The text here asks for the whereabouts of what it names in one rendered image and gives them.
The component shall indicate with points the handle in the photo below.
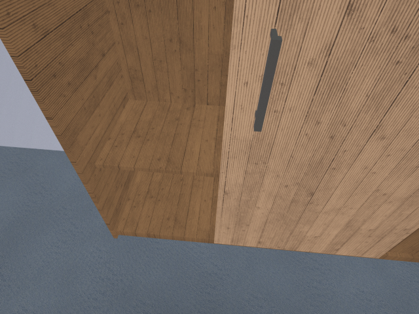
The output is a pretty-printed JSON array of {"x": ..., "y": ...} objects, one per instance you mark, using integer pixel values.
[{"x": 270, "y": 68}]

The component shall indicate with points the wardrobe door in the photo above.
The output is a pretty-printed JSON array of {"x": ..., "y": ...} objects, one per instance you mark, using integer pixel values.
[
  {"x": 335, "y": 169},
  {"x": 409, "y": 245}
]

